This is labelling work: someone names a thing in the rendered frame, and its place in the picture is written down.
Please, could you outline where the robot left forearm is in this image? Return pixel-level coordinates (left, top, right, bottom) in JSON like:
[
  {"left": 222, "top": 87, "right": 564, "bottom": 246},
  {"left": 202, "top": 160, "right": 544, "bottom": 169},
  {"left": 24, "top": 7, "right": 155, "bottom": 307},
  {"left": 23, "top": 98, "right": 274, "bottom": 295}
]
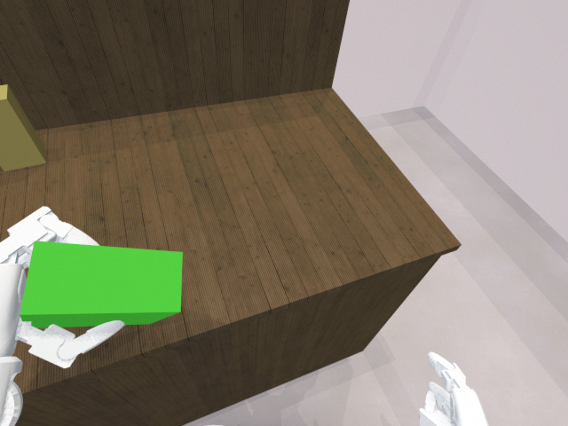
[{"left": 0, "top": 357, "right": 23, "bottom": 426}]

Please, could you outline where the right robot hand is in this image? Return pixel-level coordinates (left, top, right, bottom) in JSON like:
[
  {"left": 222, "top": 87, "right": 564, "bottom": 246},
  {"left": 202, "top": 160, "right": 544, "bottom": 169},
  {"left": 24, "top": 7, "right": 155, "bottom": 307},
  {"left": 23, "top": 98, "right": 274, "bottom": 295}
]
[{"left": 420, "top": 352, "right": 489, "bottom": 426}]

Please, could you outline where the sponge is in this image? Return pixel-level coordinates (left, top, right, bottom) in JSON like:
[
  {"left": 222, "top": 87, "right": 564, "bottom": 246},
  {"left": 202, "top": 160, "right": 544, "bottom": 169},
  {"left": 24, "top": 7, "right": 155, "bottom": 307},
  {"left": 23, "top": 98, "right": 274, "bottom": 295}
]
[{"left": 20, "top": 241, "right": 183, "bottom": 328}]

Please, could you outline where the left robot hand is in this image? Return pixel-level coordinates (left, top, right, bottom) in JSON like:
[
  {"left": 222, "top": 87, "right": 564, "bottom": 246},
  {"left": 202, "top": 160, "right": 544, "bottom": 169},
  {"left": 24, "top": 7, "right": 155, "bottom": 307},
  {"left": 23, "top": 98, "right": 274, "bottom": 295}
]
[{"left": 0, "top": 207, "right": 125, "bottom": 368}]

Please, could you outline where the table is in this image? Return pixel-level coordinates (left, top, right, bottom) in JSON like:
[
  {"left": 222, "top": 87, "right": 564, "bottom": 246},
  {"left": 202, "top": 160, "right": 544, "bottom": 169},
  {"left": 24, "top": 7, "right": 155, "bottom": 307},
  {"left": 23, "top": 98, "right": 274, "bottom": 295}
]
[{"left": 0, "top": 0, "right": 461, "bottom": 426}]

